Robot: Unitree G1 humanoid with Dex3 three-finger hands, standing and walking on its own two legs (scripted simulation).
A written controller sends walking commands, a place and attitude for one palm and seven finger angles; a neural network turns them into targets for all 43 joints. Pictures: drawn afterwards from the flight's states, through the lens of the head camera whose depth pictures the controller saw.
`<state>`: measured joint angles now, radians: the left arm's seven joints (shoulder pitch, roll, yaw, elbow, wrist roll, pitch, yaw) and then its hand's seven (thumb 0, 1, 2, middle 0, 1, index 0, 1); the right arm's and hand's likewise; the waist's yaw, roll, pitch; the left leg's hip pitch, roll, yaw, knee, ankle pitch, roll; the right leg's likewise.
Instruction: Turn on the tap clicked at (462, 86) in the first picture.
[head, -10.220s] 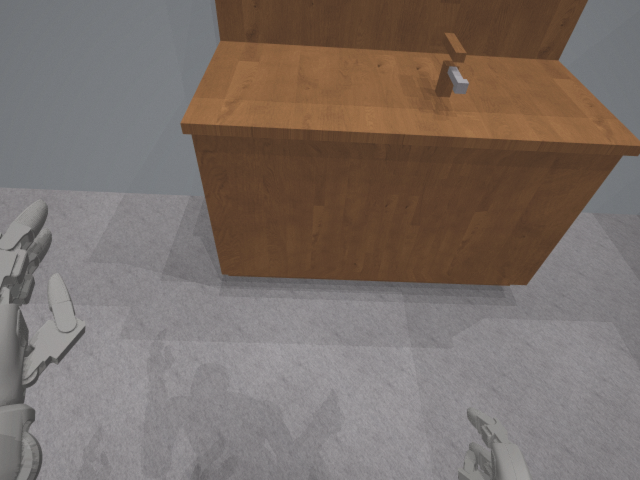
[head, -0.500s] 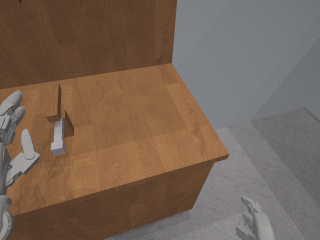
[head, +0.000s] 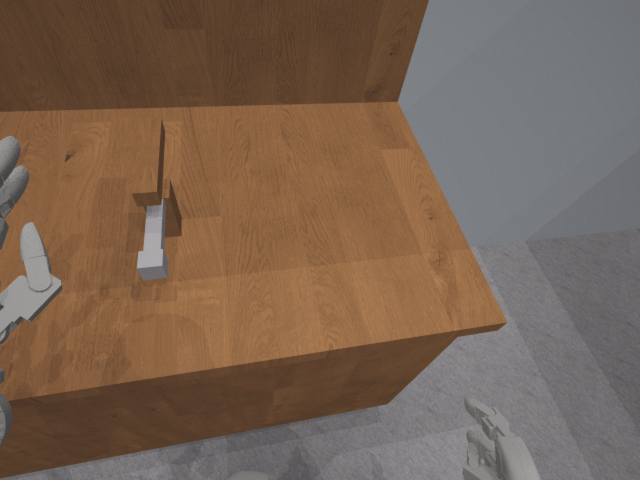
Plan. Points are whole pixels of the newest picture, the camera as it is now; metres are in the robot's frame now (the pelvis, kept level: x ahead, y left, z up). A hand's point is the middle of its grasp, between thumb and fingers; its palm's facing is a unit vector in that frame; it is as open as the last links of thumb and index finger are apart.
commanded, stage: come to a stop and stand still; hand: left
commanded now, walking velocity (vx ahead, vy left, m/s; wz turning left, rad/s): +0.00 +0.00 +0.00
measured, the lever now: (153, 264) +0.33 +0.25 +0.05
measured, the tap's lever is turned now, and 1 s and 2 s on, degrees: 0 0 0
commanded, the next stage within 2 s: look again from close up in 0.96 s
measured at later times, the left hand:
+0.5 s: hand (32, 344) +0.18 +0.26 +0.16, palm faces +0.34 -0.88 -0.35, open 7.4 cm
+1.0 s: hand (33, 364) +0.17 +0.25 +0.17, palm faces +0.35 -0.88 -0.32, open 7.4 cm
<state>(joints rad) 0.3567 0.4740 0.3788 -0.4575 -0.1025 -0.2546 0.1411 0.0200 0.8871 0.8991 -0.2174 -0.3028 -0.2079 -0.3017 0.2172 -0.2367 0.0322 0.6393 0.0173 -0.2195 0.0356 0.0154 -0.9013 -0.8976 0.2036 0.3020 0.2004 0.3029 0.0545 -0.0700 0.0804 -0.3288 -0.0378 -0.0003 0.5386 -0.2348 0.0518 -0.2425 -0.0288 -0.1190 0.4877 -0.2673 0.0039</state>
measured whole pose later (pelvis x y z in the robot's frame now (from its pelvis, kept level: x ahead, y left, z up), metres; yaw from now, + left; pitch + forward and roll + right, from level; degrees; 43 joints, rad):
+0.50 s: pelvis -0.04 +0.01 +0.00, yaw +1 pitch +0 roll -1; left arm 0.42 0.43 0.35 -0.48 -0.12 -0.27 0.09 0.02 0.89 0.90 -0.21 -0.30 -0.21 -0.30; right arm 0.21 -0.21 0.03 0.60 0.03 -0.19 0.02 0.01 -0.90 -0.90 0.20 0.30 0.20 0.30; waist 0.04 -0.04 0.08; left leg -0.33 -0.05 0.00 0.48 -0.15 0.06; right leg -0.26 -0.05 -0.12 0.46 -0.20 0.01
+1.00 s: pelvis -0.05 +0.00 +0.00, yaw +1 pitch -1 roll -2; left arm 0.44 0.41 0.34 -0.46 -0.13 -0.24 0.10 0.02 0.89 0.90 -0.21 -0.30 -0.21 -0.30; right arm 0.20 -0.22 0.02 0.60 0.04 -0.21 0.00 0.01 -0.90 -0.90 0.20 0.30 0.20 0.30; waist 0.03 -0.02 0.07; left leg -0.32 -0.04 -0.01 0.47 -0.14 0.05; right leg -0.23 -0.03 -0.13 0.43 -0.18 0.00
